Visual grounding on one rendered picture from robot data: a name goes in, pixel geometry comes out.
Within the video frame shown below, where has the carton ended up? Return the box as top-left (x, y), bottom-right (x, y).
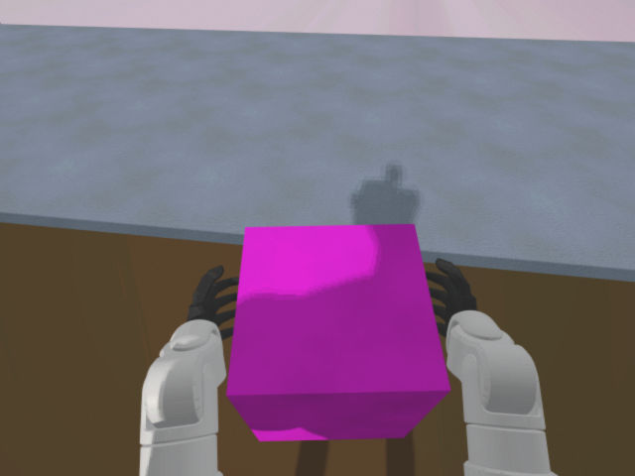
top-left (226, 224), bottom-right (450, 441)

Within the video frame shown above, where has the robot left hand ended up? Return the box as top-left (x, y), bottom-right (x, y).
top-left (187, 266), bottom-right (239, 341)

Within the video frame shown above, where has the right robot forearm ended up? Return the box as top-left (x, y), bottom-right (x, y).
top-left (446, 310), bottom-right (558, 476)

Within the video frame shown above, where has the robot right hand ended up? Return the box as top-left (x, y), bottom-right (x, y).
top-left (425, 258), bottom-right (478, 338)

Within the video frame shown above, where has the left robot forearm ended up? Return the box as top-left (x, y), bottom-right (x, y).
top-left (140, 319), bottom-right (226, 476)

